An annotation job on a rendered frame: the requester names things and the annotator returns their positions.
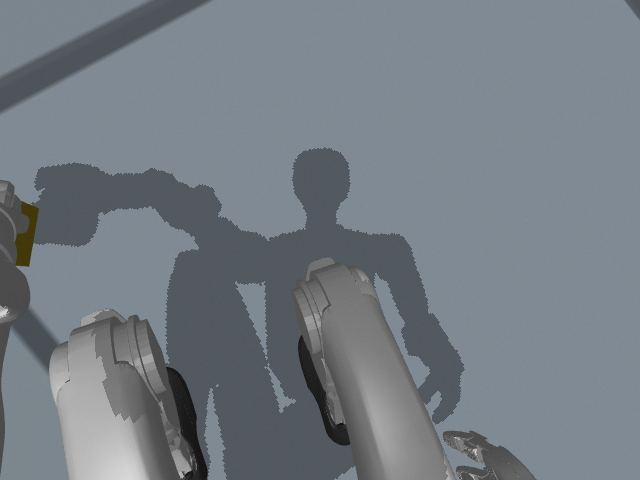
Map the left robot arm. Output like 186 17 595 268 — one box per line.
0 180 30 474

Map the right robot hand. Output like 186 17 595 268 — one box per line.
443 431 536 480

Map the cube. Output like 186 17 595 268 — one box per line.
15 201 39 267

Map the right robot foot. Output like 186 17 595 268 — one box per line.
298 335 350 446

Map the left robot foot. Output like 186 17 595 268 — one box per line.
166 367 208 480

